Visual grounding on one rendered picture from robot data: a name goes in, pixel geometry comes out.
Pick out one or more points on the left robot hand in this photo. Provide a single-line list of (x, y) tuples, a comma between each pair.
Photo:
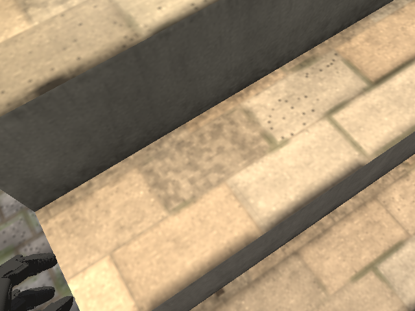
[(16, 270)]

